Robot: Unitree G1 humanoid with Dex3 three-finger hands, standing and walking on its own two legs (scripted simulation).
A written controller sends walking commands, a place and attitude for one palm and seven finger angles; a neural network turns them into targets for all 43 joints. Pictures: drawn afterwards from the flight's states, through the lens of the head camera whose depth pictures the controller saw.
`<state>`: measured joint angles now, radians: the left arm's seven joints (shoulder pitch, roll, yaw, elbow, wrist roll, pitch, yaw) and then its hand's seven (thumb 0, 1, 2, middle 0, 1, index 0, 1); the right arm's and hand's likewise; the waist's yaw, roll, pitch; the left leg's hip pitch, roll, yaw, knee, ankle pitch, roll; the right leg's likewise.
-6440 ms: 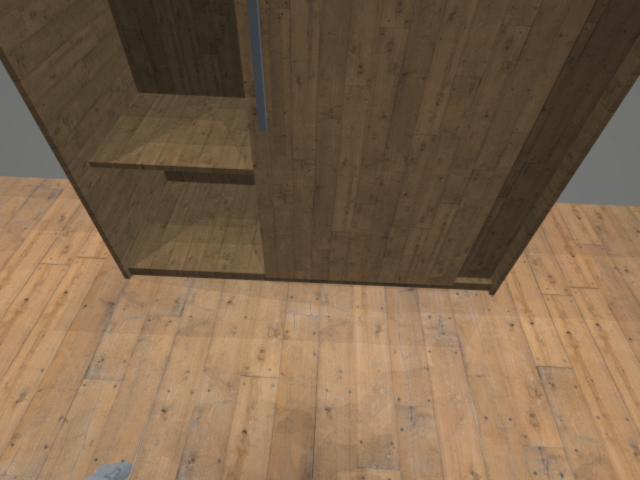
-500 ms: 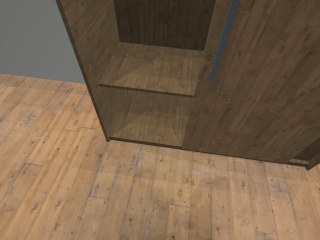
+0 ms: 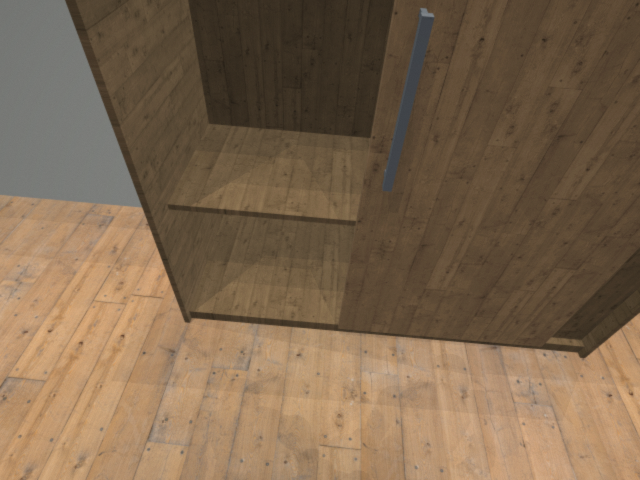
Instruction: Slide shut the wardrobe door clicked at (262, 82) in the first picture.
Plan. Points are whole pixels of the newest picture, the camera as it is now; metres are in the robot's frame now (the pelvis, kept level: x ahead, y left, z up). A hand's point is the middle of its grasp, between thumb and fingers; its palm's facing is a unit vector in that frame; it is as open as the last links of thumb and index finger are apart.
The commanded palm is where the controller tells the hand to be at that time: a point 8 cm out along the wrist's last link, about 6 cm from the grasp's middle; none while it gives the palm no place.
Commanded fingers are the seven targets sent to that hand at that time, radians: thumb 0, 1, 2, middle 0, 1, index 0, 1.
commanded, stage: take the last steps up to it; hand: right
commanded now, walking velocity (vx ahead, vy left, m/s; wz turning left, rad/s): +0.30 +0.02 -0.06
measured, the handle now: (402, 111) +0.72 -0.10 +0.13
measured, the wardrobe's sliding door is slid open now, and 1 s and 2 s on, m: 0.53 0.53 0.53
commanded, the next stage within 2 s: come to a stop and stand still in 0.58 s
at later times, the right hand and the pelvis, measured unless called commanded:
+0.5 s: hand out of the picture +0.03 -0.18 -0.18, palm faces +0.14 +0.98 -0.12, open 7.4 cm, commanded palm none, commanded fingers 0.00 -0.90 -0.90 0.20 0.30 0.20 0.30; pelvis +0.15 -0.04 -0.01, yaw -1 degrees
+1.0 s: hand (446, 378) +0.34 -0.20 -0.16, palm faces +0.05 +0.97 -0.22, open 7.3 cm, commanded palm none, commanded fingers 0.00 -0.90 -0.90 0.20 0.30 0.20 0.30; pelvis +0.25 -0.03 +0.00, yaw -2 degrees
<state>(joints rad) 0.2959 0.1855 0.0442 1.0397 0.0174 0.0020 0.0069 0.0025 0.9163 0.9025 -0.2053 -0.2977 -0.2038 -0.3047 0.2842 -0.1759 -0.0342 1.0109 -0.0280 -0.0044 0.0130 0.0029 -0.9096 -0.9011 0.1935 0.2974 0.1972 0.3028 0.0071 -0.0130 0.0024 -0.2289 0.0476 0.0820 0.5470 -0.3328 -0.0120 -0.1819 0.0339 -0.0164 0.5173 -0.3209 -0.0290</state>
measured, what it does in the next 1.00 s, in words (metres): walks ahead: right foot, then left foot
